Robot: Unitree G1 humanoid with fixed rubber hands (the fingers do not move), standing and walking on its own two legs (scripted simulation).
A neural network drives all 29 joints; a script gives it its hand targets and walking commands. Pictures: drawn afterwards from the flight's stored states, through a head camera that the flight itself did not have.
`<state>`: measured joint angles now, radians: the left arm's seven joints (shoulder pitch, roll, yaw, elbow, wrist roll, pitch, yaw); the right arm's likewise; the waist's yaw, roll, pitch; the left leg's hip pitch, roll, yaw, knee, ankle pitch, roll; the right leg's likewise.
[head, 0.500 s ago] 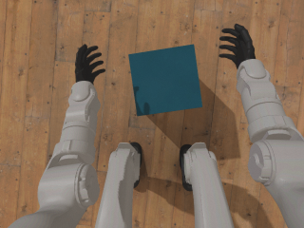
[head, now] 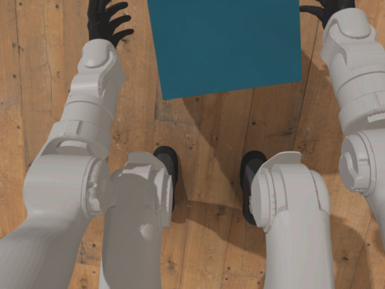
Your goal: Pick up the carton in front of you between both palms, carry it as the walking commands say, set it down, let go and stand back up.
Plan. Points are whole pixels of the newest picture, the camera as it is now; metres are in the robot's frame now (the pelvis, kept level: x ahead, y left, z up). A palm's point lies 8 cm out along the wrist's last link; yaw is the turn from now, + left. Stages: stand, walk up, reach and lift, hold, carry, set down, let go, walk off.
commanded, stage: reach and lift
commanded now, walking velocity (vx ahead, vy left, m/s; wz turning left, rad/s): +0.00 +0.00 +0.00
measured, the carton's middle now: (219, 39) +0.52 -0.03 -0.26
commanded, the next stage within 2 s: none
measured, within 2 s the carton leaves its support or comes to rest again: leaves its support in 0.84 s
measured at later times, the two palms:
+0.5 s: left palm (110, 38) +0.51 +0.16 -0.18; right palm (316, 14) +0.53 -0.18 -0.19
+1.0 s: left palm (114, 27) +0.52 +0.13 -0.14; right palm (320, 8) +0.53 -0.17 -0.15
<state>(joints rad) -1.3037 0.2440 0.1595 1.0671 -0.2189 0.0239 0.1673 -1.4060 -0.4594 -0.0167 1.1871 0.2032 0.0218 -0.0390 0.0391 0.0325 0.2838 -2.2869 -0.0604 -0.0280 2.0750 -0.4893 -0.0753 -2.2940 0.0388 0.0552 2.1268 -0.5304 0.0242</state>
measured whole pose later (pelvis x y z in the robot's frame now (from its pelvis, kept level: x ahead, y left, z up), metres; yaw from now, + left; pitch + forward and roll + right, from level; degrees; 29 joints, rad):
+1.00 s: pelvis +0.01 +0.00 -0.01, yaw -1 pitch +38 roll +2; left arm -1.15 0.11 0.28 0.86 -0.17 0.10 0.22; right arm -1.27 -0.28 0.00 1.00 0.14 0.14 -0.12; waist 0.02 0.06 0.17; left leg -2.27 -0.12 -0.07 2.15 -0.54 -0.11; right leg -2.28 0.07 0.05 2.19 -0.57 0.04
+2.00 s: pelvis +0.07 +0.00 +0.25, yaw -4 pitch +29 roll +1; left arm -0.56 -0.12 0.39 0.62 0.14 0.26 0.09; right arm -0.59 0.04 -0.31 0.69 -0.16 0.28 -0.05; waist 0.02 0.01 -0.24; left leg -1.32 -0.11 -0.12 1.29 -0.48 -0.05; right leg -1.32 0.10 0.12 1.30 -0.49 0.03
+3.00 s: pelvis +0.10 +0.01 +0.39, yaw -5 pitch -4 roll +0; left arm -0.35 -0.17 0.33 0.41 0.31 0.60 0.00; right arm -0.32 0.16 -0.30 0.40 -0.30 0.62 0.00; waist 0.00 0.00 -0.01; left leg -0.18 -0.05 -0.14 0.47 -0.22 -0.01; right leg -0.18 0.05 0.15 0.47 -0.22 0.02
